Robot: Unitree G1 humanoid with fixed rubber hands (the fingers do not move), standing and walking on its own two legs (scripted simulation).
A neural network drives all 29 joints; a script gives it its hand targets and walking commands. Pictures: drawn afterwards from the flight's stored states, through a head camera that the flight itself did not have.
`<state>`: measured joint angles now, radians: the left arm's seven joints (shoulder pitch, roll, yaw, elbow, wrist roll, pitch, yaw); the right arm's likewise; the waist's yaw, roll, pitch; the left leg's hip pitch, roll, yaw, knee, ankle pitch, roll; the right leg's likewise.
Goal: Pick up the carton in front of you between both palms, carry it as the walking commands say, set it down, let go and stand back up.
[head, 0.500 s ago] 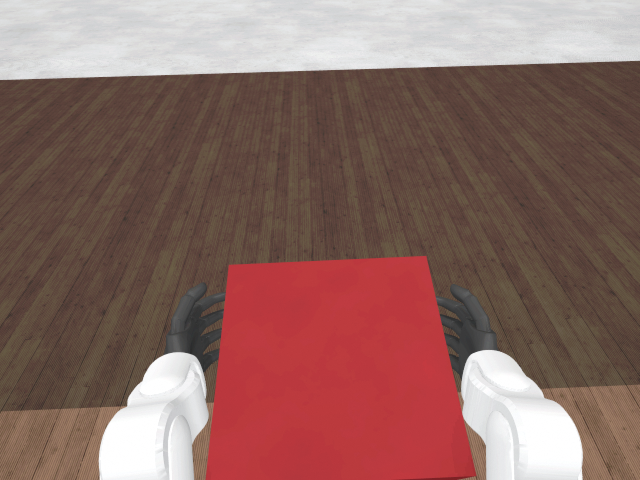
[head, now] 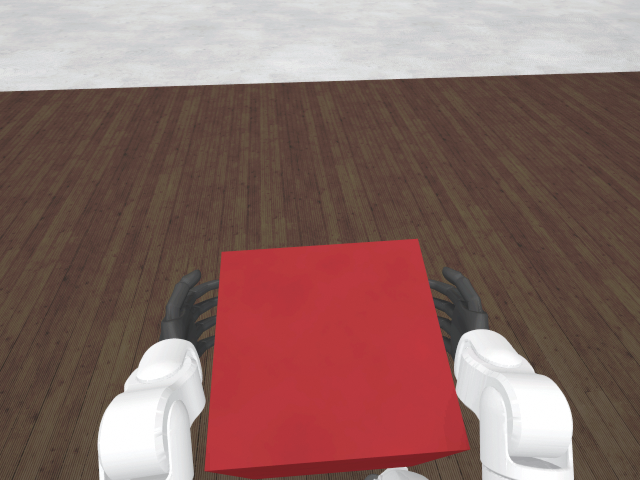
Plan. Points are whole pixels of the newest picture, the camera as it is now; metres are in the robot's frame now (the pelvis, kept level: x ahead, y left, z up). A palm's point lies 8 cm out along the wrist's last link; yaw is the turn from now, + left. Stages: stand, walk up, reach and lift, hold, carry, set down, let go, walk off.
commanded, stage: carry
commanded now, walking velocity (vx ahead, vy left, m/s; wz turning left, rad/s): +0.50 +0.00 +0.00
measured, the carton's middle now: (327, 371) +0.25 +0.00 +0.02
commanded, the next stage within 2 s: none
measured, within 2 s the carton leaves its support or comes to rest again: neither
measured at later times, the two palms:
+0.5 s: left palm (237, 130) +0.67 +0.14 +0.09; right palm (401, 128) +0.68 -0.16 +0.08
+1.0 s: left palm (246, 66) +1.02 +0.16 +0.05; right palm (367, 65) +1.02 -0.14 +0.05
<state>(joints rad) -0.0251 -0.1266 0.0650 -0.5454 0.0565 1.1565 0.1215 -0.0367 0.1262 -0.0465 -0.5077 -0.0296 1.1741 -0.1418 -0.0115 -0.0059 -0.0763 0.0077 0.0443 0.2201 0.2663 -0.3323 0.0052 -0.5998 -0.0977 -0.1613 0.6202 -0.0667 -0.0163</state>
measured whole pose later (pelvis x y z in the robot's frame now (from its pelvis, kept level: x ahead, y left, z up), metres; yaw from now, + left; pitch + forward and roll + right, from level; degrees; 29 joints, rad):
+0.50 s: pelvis +0.33 -0.02 -0.01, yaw +1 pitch +7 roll +0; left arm -0.49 -0.12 0.24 -0.10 0.02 0.98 0.14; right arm -0.46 0.11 -0.24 -0.15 -0.04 1.04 -0.16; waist 0.04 0.01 0.01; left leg -0.62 0.05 0.09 0.66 -0.08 0.04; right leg -0.17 0.00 -0.17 0.46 -0.33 -0.07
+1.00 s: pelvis +0.69 +0.01 -0.05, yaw +2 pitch +6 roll -1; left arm -0.39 -0.13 0.23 -0.22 0.05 1.00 0.15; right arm -0.43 0.11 -0.20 -0.15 0.01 1.01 -0.16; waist -0.06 -0.01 -0.01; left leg -0.06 -0.06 0.10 0.50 -0.43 0.09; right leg -0.57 0.03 -0.15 0.48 0.11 -0.08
